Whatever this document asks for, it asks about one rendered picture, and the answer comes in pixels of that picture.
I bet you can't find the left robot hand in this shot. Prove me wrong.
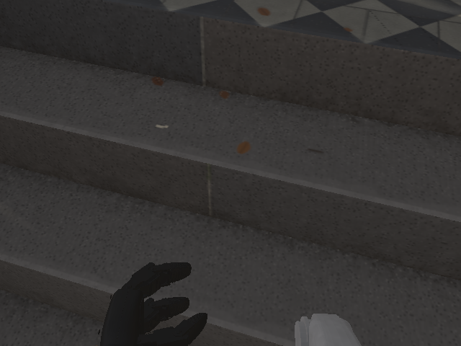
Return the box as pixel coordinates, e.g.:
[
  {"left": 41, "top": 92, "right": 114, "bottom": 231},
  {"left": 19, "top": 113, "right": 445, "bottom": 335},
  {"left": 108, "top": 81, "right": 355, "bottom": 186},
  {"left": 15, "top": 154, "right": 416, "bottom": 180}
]
[{"left": 98, "top": 262, "right": 207, "bottom": 346}]

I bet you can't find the right robot thigh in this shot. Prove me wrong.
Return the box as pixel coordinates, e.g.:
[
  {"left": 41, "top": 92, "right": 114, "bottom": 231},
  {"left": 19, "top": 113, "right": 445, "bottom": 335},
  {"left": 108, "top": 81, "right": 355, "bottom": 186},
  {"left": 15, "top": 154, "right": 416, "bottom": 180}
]
[{"left": 295, "top": 314, "right": 361, "bottom": 346}]

